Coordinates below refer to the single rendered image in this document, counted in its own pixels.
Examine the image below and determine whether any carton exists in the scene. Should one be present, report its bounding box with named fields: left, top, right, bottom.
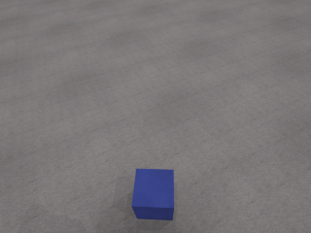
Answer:
left=131, top=168, right=174, bottom=220

